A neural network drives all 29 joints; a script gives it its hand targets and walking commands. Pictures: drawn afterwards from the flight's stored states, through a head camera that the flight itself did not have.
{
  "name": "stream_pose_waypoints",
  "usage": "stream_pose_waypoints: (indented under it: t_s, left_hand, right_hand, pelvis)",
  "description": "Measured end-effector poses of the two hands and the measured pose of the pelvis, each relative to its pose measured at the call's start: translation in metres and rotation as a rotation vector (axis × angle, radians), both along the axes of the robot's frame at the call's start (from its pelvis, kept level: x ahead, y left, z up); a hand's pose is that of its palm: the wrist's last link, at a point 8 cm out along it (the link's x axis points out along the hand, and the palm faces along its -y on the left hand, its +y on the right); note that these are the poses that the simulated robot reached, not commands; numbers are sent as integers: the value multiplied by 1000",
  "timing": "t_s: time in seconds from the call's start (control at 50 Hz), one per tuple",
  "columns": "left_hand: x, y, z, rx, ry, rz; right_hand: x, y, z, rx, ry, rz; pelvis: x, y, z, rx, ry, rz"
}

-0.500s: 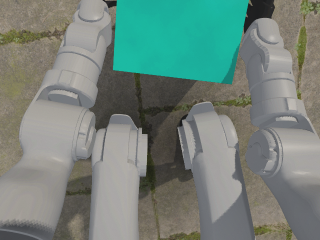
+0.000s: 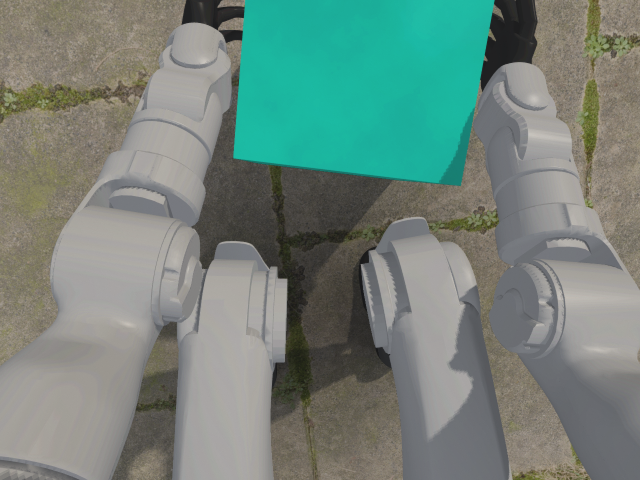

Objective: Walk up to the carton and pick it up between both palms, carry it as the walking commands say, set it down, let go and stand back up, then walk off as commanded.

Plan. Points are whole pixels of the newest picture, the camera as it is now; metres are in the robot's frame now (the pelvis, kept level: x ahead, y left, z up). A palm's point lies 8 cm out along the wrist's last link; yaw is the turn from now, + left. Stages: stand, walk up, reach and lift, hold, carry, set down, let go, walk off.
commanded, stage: set down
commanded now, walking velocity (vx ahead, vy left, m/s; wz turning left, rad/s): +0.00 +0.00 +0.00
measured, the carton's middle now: (346, 86) +0.49 -0.06 -0.23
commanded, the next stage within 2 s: none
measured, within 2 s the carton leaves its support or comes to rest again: neither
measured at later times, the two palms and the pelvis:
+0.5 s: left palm (204, 30) +0.54 +0.08 -0.17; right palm (506, 63) +0.48 -0.22 -0.15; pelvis +0.00 +0.00 +0.00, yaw +0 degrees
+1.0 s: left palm (173, 45) +0.54 +0.12 -0.19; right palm (517, 83) +0.47 -0.24 -0.18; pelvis +0.00 -0.01 +0.01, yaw +0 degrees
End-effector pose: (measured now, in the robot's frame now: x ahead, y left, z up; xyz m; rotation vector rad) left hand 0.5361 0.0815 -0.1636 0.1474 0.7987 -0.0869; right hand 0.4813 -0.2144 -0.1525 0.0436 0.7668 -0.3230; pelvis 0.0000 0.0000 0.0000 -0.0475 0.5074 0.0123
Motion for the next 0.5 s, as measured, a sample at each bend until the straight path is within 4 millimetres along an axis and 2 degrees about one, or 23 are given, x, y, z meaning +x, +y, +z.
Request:
stream_pose_waypoints:
  t_s: [0.5]
  left_hand:
    - [3,2,-6,-31,-36,-3]
  right_hand:
    - [3,-2,-1,-1,-7,25]
  pelvis:
    - [3,2,1,-6,30,1]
